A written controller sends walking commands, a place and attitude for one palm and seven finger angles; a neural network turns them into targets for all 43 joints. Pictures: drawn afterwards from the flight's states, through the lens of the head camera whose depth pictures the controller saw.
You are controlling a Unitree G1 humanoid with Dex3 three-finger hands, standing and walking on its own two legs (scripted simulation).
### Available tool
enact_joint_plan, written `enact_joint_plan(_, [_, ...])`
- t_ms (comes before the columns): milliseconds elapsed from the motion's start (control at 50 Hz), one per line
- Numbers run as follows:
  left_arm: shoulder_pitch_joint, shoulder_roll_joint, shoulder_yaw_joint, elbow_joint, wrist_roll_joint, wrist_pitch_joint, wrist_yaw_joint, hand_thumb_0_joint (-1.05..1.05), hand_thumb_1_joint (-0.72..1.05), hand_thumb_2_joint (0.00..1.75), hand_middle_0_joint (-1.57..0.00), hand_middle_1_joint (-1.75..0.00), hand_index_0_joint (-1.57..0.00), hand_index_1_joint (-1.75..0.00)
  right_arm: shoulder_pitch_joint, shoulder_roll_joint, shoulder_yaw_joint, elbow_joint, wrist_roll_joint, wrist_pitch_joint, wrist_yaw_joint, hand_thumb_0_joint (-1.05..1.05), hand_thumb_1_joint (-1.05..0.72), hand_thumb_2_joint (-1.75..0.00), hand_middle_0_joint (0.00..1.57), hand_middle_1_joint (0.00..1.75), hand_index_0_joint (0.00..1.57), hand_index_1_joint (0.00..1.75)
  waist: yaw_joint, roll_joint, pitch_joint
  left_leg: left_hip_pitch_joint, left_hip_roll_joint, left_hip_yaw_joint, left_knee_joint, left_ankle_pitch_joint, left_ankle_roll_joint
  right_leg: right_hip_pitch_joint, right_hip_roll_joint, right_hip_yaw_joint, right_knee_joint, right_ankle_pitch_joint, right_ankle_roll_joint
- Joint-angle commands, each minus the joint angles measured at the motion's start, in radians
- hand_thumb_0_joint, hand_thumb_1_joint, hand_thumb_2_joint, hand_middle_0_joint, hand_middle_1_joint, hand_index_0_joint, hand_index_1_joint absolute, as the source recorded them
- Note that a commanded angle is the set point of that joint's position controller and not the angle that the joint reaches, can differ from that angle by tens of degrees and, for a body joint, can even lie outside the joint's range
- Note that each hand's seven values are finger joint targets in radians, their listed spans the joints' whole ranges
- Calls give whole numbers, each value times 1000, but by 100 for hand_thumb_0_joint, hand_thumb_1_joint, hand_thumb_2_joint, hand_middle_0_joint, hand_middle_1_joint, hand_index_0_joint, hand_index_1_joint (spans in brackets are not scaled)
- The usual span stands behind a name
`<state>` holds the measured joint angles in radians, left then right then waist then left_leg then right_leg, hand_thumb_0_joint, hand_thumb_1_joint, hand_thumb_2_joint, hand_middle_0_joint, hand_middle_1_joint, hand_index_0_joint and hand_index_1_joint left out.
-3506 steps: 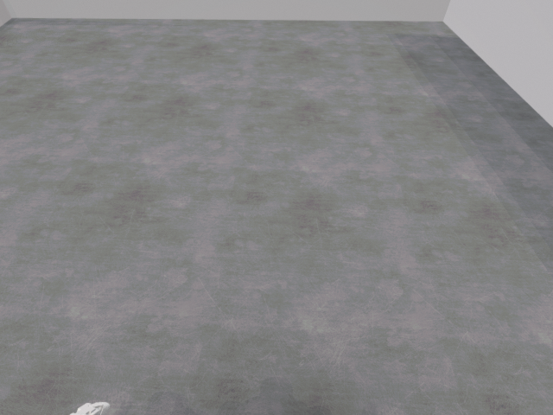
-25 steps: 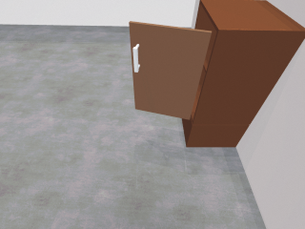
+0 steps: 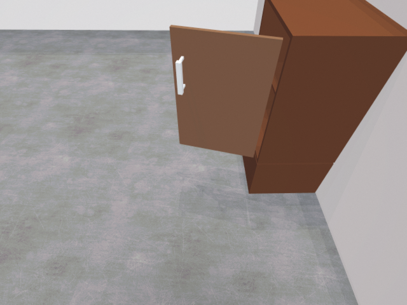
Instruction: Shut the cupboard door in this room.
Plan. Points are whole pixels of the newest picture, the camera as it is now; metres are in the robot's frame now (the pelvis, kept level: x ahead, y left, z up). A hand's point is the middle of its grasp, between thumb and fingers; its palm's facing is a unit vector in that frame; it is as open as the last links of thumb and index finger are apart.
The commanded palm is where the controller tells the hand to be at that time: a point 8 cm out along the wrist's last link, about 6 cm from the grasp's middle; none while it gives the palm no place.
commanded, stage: walk to a spot facing it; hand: left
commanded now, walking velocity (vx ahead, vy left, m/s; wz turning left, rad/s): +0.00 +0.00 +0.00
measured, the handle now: (181, 75) +0.91 +0.14 -0.04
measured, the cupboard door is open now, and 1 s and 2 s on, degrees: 75 75 75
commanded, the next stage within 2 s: turn to face it in 0.42 s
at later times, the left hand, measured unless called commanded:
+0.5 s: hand out of the picture +0.02 +0.23 -0.19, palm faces +0.23 -0.95 -0.23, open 7.3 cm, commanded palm none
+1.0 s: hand out of the picture +0.09 +0.17 -0.19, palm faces +0.19 -0.97 -0.18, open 7.3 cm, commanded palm none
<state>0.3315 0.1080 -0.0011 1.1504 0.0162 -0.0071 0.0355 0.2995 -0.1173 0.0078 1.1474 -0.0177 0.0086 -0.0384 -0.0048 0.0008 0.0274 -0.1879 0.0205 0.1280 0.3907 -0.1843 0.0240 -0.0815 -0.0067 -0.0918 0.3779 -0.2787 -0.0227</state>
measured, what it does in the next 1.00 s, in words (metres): steps on the spot: right foot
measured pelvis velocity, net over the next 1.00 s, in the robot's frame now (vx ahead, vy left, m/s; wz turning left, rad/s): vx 0.10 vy -0.01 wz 0.10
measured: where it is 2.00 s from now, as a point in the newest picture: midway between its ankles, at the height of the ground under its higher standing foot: outside the picture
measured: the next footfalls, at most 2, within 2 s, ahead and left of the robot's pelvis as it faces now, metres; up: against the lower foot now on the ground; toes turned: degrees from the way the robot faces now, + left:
right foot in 0.74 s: +0.17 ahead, -0.12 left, +0.00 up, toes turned -2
left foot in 1.54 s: +0.19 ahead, +0.11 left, +0.00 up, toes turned -5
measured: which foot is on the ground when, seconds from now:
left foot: down 0.00-1.00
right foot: down 0.00-0.38, up 0.40-0.72, down 0.74-1.00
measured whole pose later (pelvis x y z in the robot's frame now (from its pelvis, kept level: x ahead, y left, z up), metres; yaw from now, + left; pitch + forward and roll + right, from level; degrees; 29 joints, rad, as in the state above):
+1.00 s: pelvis +0.10 -0.01 -0.01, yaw +6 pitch +1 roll +0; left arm 0.26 0.16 0.07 1.01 0.02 0.05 0.00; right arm 0.17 -0.18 -0.03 0.96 -0.01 0.01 -0.04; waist 0.03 -0.02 0.08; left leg -0.22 0.02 0.06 0.53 -0.29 0.00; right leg -0.34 0.07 0.10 0.58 -0.25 -0.01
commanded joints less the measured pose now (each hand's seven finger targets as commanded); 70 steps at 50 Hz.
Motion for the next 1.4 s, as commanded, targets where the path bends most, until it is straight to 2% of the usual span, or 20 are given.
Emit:
enact_joint_plan(0, [94,94,19,-10,-5,-4,11,0,90,90,-20,-30,-20,-30,71,-87,-15,-15,5,-14,-7,0,-90,-90,20,30,20,30,-2,11,68,48,102,-118,-63,129,11,-109,-106,102,-86,141,-14])
enact_joint_plan(320, [-57,243,114,-200,17,12,2,0,90,90,-20,-30,-20,-30,-28,-128,-66,-204,-7,23,39,0,-90,-90,20,30,20,30,-23,-91,86,-173,63,-61,271,-250,-23,-131,-387,50,59,67,-114])
enact_joint_plan(340, [-58,247,117,-213,9,15,-7,0,90,90,-20,-30,-20,-30,48,-156,-69,-193,-12,13,42,0,-90,-90,20,30,20,30,-52,36,37,-28,61,-103,119,-91,8,-202,-303,-45,224,38,-46])
enact_joint_plan(360, [-51,200,109,-239,0,17,-20,0,90,90,-20,-30,-20,-30,129,-240,-88,-179,-25,6,38,0,-90,-90,20,30,20,30,-76,310,28,81,210,-425,-14,24,109,-375,-130,-134,490,-139,41])
enact_joint_plan(380, [-136,198,97,-284,5,22,-16,0,90,90,-20,-30,-20,-30,192,-289,-101,-159,-32,7,27,0,-90,-90,20,30,20,30,-115,340,35,89,334,-683,-156,-123,192,-508,-49,-30,686,-383,41])
enact_joint_plan(400, [-205,196,96,-305,14,31,-15,0,90,90,-20,-30,-20,-30,196,-305,-101,-162,-27,9,21,0,-90,-90,20,30,20,30,-110,208,64,11,345,-716,-205,-314,186,-552,-76,78,771,-321,30])
enact_joint_plan(460, [-176,194,97,-294,16,10,-34,0,90,90,-20,-30,-20,-30,64,-258,-83,-214,-20,-21,12,0,-90,-90,20,30,20,30,-31,63,49,-47,250,-567,-197,-264,145,-535,-93,120,776,-84,51])
enact_joint_plan(560, [-109,140,64,-257,13,16,-31,0,90,90,-20,-30,-20,-30,51,-215,-65,-198,-12,-35,-5,0,-90,-90,20,30,20,30,-12,79,-73,92,182,-346,-115,118,151,-425,-61,78,513,-60,72])
enact_joint_plan(660, [-36,157,53,-200,9,14,-26,0,90,90,-20,-30,-20,-30,-7,-213,-62,-169,-3,-15,3,0,-90,-90,20,30,20,30,33,84,-14,-80,141,-174,-20,0,66,-94,-11,62,98,102,52])
enact_joint_plan(720, [-35,287,75,-200,14,15,-23,0,90,90,-20,-30,-20,-30,27,-148,-56,-195,5,6,19,0,-90,-90,20,30,20,30,2,-151,81,-163,-20,-40,166,-313,-27,-173,-234,426,-96,-8,-67])
enact_joint_plan(780, [-57,274,93,-204,10,16,-14,0,90,90,-20,-30,-20,-30,-37,-173,-65,-205,5,17,9,0,-90,-90,20,30,20,30,21,-303,36,-173,-4,-80,386,-325,-31,-158,-232,528,-131,161,-160])
enact_joint_plan(860, [-47,256,117,-205,11,23,-1,0,90,90,-20,-30,-20,-30,-50,-147,-61,-217,25,-4,-8,0,-90,-90,20,30,20,30,14,-113,-117,-167,1,-122,227,-274,-38,38,-204,459,52,643,-162])
enact_joint_plan(900, [-81,239,115,-211,-1,29,-6,0,90,90,-20,-30,-20,-30,2,-142,-61,-201,20,-9,-15,0,-90,-90,20,30,20,30,-22,-92,-135,40,18,-105,20,-51,-40,-104,-142,403,97,526,-92])
enact_joint_plan(940, [-95,167,102,-243,-5,33,-23,0,90,90,-20,-30,-20,-30,-12,-232,-81,-215,2,-12,-23,0,-90,-90,20,30,20,30,-20,151,-89,171,236,-265,-32,136,45,-345,34,237,213,168,1])
enact_joint_plan(980, [-145,172,102,-258,11,45,-30,0,90,90,-20,-30,-20,-30,-27,-243,-88,-224,-10,-8,-20,0,-90,-90,20,30,20,30,-32,244,4,111,370,-324,-89,319,152,-437,46,121,509,-213,37])
enact_joint_plan(1060, [-140,146,97,-263,7,46,-46,0,90,90,-20,-30,-20,-30,-57,-241,-87,-239,-19,-4,-22,0,-90,-90,20,30,20,30,-11,159,22,135,307,-145,30,602,128,-385,2,60,456,-196,32])
enact_joint_plan(1140, [-24,177,107,-241,7,34,-51,0,90,90,-20,-30,-20,-30,-87,-264,-97,-243,-1,5,-11,0,-90,-90,20,30,20,30,43,111,-40,19,233,-48,204,368,35,-94,20,32,122,167,11])
enact_joint_plan(1180, [62,340,132,-221,18,15,-29,0,90,90,-20,-30,-20,-30,-112,-174,-86,-288,17,13,3,0,-90,-90,20,30,20,30,83,-262,-67,-286,-5,18,611,-432,-67,51,-347,511,-47,648,-176])
enact_joint_plan(1240, [-56,275,116,-256,13,21,-2,0,90,90,-20,-30,-20,-30,-132,-189,-79,-275,10,24,-3,0,-90,-90,20,30,20,30,42,-179,-65,-381,48,-174,804,-350,-63,10,-287,478,-19,521,-231])
enact_joint_plan(1380, [-99,283,112,-269,17,25,-4,0,90,90,-20,-30,-20,-30,-91,-141,-60,-252,11,24,8,0,-90,-90,20,30,20,30,21,-127,-82,-205,17,-101,429,-254,-66,-60,-208,366,-1,495,-184])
